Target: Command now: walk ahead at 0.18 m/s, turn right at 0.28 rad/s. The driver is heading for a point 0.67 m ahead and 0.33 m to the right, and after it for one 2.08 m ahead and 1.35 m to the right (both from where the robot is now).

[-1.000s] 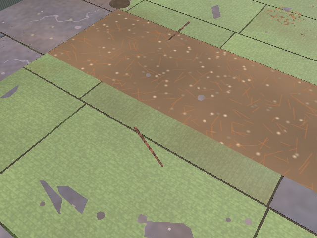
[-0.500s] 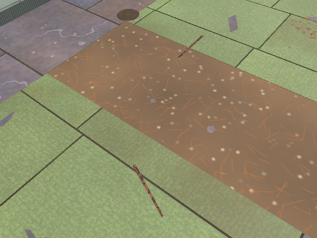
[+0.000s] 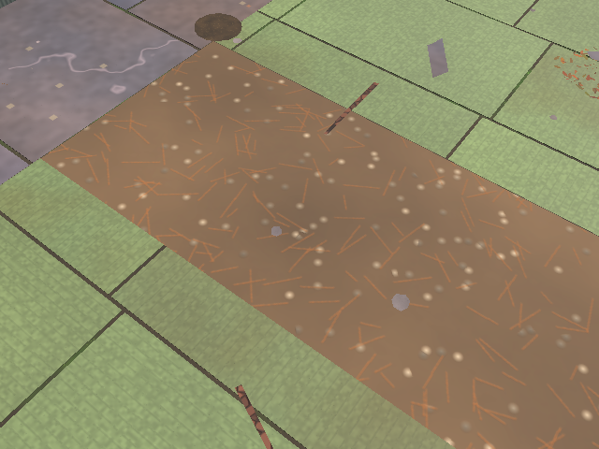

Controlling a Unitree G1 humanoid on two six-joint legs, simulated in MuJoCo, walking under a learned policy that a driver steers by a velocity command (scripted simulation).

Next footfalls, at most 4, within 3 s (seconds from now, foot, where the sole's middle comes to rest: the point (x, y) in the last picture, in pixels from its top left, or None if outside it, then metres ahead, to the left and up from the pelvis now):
0.40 right None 0.13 -0.12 -0.77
0.86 left None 0.40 0.03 -0.77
1.38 right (476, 432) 0.49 -0.37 -0.77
1.82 left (468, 317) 0.77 -0.40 -0.77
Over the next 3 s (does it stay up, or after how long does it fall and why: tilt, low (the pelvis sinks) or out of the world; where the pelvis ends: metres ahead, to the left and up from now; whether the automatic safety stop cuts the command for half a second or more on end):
stays up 0.61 -0.41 0.00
